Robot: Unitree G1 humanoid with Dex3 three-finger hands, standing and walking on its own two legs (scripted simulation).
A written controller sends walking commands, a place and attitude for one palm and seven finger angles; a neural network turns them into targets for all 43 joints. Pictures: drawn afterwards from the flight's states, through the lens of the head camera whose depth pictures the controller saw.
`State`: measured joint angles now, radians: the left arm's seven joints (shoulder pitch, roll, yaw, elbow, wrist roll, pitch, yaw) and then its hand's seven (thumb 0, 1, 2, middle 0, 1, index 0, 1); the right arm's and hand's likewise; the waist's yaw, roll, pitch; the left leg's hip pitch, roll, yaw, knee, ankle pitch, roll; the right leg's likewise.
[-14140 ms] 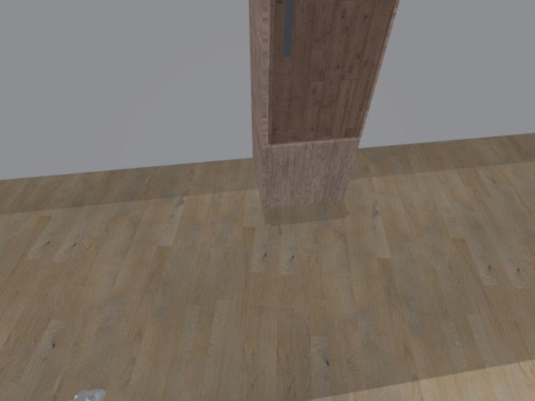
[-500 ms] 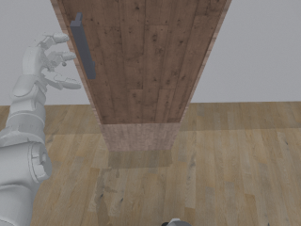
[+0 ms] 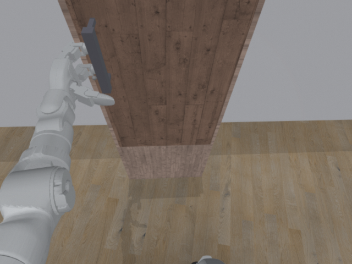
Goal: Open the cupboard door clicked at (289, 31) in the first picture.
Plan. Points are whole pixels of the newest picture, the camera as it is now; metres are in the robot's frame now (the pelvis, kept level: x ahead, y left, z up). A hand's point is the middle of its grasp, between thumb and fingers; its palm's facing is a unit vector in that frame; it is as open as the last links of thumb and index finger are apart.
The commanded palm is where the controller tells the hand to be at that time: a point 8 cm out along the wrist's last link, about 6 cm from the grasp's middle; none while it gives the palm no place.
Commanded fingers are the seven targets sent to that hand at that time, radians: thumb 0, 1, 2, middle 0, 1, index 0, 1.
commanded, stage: slide the fingers in behind the handle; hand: left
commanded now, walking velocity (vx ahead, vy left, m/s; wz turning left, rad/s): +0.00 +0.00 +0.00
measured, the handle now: (100, 58) +0.55 +0.15 +0.14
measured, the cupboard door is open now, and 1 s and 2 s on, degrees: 0 1 2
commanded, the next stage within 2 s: close the thumb around the handle in 0.90 s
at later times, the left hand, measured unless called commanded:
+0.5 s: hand (109, 78) +0.49 +0.13 +0.13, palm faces +0.01 -1.00 +0.00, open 14.1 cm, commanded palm +0.47 +0.17 +0.13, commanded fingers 0.00 -0.50 0.30 -0.30 -1.20 -0.30 -1.20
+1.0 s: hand (108, 78) +0.49 +0.13 +0.13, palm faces -0.01 -1.00 +0.01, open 14.0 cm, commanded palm +0.47 +0.18 +0.13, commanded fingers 0.00 -0.44 0.32 -0.30 -1.21 -0.30 -1.21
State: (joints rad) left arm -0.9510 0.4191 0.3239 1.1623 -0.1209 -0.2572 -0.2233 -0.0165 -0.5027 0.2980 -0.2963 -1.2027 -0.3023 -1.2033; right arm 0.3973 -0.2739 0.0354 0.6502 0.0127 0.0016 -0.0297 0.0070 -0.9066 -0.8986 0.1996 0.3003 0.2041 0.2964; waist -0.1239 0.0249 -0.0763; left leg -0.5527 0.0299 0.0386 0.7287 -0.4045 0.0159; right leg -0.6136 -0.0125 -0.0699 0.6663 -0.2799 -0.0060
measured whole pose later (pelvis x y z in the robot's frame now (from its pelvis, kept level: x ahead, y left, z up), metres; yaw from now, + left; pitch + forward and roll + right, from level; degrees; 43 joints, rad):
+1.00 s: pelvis +0.00 -0.01 +0.00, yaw +0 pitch +13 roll -1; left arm -0.94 0.36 0.30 1.15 -0.11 -0.29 -0.14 -0.02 -0.50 0.30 -0.29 -1.20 -0.30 -1.20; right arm 0.39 -0.27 0.02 0.66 0.01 -0.01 -0.02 0.01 -0.91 -0.90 0.20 0.30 0.20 0.30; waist -0.12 0.03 -0.07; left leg -0.54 0.03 0.04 0.71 -0.40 0.01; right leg -0.61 -0.01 -0.06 0.67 -0.28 -0.02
